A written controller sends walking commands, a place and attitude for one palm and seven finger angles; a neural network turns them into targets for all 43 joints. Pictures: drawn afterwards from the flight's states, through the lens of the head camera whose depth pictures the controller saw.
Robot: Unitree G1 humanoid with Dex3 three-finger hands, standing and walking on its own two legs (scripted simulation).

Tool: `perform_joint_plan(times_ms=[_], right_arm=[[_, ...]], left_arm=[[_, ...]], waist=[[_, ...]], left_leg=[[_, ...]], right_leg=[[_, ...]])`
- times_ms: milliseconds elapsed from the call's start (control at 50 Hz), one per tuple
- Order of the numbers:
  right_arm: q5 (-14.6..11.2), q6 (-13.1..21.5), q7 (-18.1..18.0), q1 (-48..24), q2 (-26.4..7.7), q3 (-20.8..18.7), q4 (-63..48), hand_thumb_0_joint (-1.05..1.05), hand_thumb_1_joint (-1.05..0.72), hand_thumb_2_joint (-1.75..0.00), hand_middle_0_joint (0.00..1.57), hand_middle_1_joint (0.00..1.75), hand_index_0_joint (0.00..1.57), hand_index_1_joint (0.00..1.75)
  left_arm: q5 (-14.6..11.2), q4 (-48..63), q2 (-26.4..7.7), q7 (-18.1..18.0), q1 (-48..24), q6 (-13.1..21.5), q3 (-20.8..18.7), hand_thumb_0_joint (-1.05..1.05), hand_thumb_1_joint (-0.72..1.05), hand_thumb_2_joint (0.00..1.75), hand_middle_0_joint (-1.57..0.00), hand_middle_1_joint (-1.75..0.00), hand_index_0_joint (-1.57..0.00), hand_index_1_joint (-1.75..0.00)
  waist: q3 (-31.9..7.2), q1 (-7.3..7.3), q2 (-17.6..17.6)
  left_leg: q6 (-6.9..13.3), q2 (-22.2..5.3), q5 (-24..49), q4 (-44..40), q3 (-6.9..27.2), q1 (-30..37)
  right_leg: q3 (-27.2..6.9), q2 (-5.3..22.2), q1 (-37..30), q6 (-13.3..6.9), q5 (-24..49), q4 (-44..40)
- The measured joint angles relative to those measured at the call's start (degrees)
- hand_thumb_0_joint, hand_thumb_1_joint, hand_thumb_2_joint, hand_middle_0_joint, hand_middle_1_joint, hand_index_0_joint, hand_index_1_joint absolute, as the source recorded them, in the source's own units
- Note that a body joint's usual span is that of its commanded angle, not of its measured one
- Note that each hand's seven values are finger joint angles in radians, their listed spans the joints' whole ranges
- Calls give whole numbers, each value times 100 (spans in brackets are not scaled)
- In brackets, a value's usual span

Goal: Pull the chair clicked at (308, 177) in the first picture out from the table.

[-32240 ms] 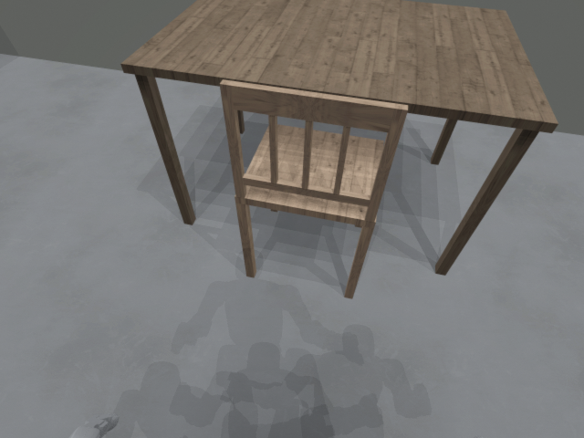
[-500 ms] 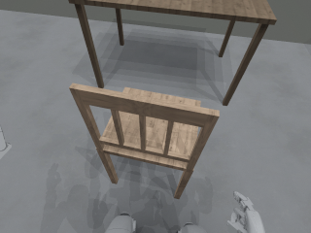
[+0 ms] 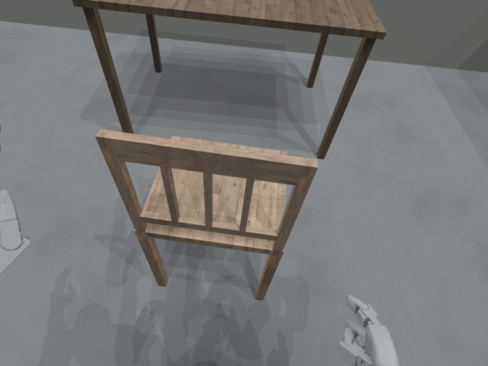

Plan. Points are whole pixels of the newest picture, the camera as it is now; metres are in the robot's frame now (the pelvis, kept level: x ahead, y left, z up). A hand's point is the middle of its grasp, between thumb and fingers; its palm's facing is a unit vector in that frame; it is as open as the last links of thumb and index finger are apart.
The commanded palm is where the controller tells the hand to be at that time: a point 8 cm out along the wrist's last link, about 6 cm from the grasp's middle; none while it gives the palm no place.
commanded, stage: stop stepping back and stand still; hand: left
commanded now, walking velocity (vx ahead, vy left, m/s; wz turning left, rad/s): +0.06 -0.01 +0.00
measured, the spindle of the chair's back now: (208, 199) +0.47 +0.11 -0.11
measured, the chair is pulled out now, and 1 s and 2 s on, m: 0.62 0.62 0.62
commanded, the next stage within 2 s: let the arm hang, fingers relaxed in 0.46 s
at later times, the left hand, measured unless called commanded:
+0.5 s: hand (49, 249) +0.20 +0.24 +0.17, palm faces +0.39 -0.80 -0.46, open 7.4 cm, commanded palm +0.14 +0.28 +0.18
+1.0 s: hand out of the picture -0.04 +0.20 -0.17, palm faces +0.03 -0.98 -0.21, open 7.0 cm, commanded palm none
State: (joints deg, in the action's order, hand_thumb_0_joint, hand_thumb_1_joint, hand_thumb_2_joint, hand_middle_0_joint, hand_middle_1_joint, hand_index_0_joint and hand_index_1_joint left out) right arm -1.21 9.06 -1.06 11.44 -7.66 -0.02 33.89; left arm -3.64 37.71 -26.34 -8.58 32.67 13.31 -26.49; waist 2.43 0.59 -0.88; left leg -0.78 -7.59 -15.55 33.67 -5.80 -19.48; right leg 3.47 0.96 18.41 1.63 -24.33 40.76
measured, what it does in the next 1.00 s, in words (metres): steps on the spot: right foot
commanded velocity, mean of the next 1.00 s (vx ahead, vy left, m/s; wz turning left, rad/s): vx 0.02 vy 0.02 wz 0.00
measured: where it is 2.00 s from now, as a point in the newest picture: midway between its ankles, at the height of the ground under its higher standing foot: outside the picture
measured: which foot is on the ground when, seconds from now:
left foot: down 0.00-1.00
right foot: up 0.00-0.04, down 0.06-1.00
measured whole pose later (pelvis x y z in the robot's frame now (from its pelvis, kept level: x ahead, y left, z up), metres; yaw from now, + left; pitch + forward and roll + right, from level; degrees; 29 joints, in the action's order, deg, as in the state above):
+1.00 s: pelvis -0.03 +0.01 +0.00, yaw +2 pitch -1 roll -2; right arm 0.9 -1.5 -0.6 16.4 -11.1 -1.7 53.8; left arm 1.1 -53.4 -12.9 -1.2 20.7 -2.4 -0.7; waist 4.0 0.3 -1.2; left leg 0.7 -1.4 -11.4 30.0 -0.8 -17.9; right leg 4.9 3.8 9.9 2.0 -15.5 26.4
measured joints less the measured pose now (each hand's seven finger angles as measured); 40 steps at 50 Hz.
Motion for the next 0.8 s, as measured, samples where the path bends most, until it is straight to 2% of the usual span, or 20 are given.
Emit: perform_joint_plan(times_ms=[40,80,120,180,240,300,380,560,580,600,640,700,740,800], right_arm=[[-6,-47,-26,35,-8,52,-29,1,-90,-90,20,30,21,30],[-17,-116,-45,-19,-110,50,74,1,-90,-90,20,30,21,30],[-41,-210,-54,26,-223,23,169,1,-90,-90,20,30,21,30],[-108,-354,-79,190,-374,-61,240,1,-90,-90,20,30,21,30],[-116,-400,-163,395,-521,-174,340,1,-90,-90,20,30,21,30],[-106,-375,-259,530,-654,-280,458,2,-90,-90,20,30,20,30],[-103,-335,-319,479,-715,-349,511,2,-90,-90,20,30,20,30],[-82,-272,-248,51,-453,-216,244,2,-90,-90,20,30,20,30],[-57,-136,-139,9,-445,-234,343,1,-90,-90,20,30,20,30],[-12,-117,-22,-38,-477,-245,464,1,-90,-90,20,30,20,30],[71,-335,117,-166,-560,-207,697,1,-90,-90,20,30,20,30],[181,-669,188,-302,-528,-103,983,1,-90,-90,20,30,20,30],[224,-808,204,-271,-401,-11,1104,1,-90,-90,20,30,20,30],[245,-913,205,-86,-181,119,1320,1,-90,-90,20,30,20,30]], left_arm=[[-3,-138,-249,29,-15,22,-147,2,89,90,-21,-30,-21,-30],[6,-455,-266,69,-159,40,-141,1,89,90,-21,-30,-21,-30],[-28,-725,-235,88,-124,-20,-89,1,89,90,-21,-30,-21,-30],[-107,-817,-90,66,291,-160,-36,1,89,90,-21,-30,-21,-30],[-83,-891,48,41,598,-245,124,1,89,90,-21,-30,-21,-30],[7,-991,153,25,487,-266,308,1,89,90,-21,-30,-21,-30],[76,-1081,246,-24,177,-209,366,2,89,90,-21,-30,-21,-30],[75,-1145,278,-38,-16,-126,338,1,89,90,-21,-30,-21,-30],[197,-1429,254,25,-148,-34,478,1,89,90,-21,-30,-21,-30],[318,-1927,266,178,-418,-103,725,1,89,90,-20,-30,-20,-30],[444,-3200,497,463,-990,-584,1264,1,90,90,-20,-30,-20,-30],[514,-5271,1006,677,-1547,-1275,1904,0,90,90,-19,-30,-19,-30],[537,-6366,1287,757,-1660,-1551,2245,1,91,90,-19,-30,-19,-30],[523,-7519,1629,822,-1566,-1729,2638,1,91,90,-19,-30,-19,-30]], waist=[[-24,-65,-11],[82,-160,220],[100,-275,392],[-11,-269,373],[-149,-323,284],[-200,-280,212],[-189,-216,170],[-177,-180,159],[-224,-142,182],[-299,-94,231],[-426,-41,374],[-446,-70,485],[-338,-122,380],[-120,-157,64]], left_leg=[[-47,18,10,71,-36,-108],[-97,-92,18,143,57,-153],[-96,-90,80,24,174,-103],[-21,154,133,-181,339,65],[-80,258,186,-383,318,274],[-109,326,211,-478,327,418],[-100,340,206,-484,345,497],[-55,333,243,-506,314,477],[-44,351,248,-471,319,394],[-26,387,242,-393,343,268],[22,461,201,-199,401,37],[91,547,123,34,431,-150],[116,596,100,95,422,-146],[127,633,124,50,414,-27]], right_leg=[[37,45,-512,-17,446,-1033],[128,-78,-745,-27,819,-1485],[197,-139,-812,-74,893,-1595],[14,-110,-765,-116,819,-1491],[-72,-37,-832,-107,732,-1428],[-51,29,-940,-88,669,-1408],[-31,41,-1041,-80,676,-1441],[-63,31,-1075,-33,819,-1617],[-54,51,-990,-26,818,-1561],[-29,89,-868,-6,784,-1451],[26,167,-661,48,687,-1226],[52,260,-481,95,566,-949],[43,315,-459,109,505,-820],[37,352,-551,126,492,-802]])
